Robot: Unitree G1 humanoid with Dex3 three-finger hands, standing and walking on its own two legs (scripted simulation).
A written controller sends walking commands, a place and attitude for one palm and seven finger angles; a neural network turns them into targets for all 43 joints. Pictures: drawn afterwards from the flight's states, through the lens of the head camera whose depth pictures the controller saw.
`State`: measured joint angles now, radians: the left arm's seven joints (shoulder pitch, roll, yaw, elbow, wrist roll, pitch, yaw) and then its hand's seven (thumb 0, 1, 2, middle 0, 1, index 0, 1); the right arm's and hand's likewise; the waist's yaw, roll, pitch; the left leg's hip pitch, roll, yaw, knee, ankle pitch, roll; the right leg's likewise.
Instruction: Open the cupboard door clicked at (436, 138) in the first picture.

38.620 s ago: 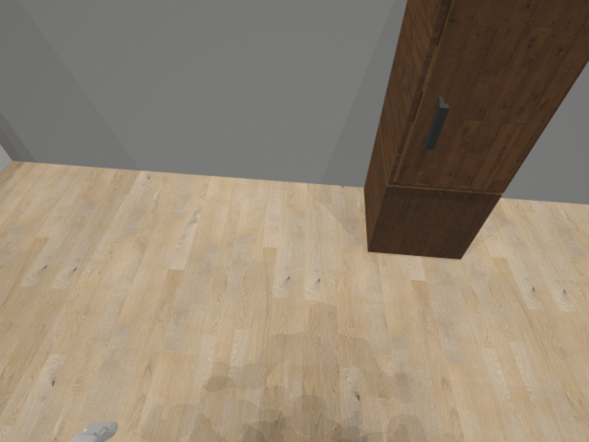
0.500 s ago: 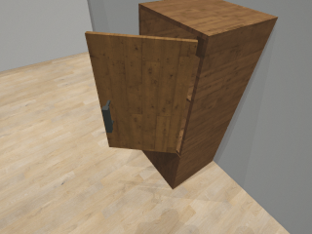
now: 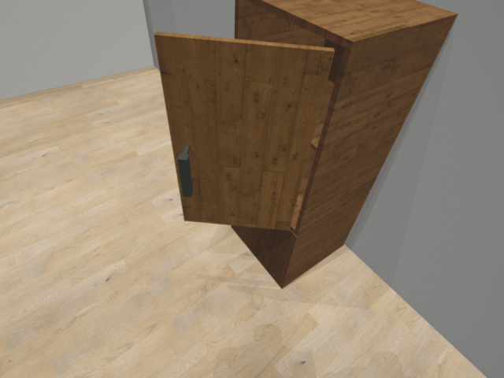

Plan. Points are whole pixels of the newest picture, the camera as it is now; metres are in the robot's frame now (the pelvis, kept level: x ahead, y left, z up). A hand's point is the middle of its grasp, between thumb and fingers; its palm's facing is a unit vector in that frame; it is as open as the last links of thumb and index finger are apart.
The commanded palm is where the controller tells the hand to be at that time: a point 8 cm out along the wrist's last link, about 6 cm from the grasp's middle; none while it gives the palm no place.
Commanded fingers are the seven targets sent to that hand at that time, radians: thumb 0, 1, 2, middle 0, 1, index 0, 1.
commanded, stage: come to a stop and stand still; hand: left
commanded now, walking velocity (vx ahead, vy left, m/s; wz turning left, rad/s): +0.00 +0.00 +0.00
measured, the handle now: (187, 170) +0.63 +0.20 -0.09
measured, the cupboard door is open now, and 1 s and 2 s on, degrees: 50 50 50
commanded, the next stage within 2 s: look again from close up in 0.26 s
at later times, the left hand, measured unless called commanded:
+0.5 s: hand out of the picture -0.05 +0.15 -0.18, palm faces +0.04 -0.99 -0.15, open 7.4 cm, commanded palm none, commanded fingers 0.00 0.90 0.90 -0.20 -0.30 -0.20 -0.30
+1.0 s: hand out of the picture -0.02 +0.15 -0.18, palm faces +0.02 -0.99 -0.15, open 7.4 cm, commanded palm none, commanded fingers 0.00 0.90 0.90 -0.20 -0.30 -0.20 -0.30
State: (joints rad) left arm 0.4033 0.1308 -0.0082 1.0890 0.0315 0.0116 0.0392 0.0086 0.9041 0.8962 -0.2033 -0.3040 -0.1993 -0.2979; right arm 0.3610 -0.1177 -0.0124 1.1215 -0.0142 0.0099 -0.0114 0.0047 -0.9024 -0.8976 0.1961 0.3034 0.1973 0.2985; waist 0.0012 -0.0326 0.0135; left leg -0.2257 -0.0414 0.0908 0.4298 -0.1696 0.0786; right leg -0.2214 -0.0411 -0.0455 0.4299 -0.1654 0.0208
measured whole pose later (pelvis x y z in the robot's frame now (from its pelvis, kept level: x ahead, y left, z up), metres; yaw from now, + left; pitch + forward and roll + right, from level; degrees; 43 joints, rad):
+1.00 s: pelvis +0.01 +0.00 +0.00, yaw -1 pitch -1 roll +0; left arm 0.36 0.12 0.01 1.07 0.03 -0.01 0.04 0.01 0.90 0.90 -0.20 -0.30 -0.20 -0.30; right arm 0.31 -0.12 -0.02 1.10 -0.02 0.00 -0.01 0.00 -0.90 -0.90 0.19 0.30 0.20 0.30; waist 0.00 -0.02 0.02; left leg -0.25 -0.03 0.10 0.43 -0.18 0.07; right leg -0.25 -0.03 -0.03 0.43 -0.17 0.02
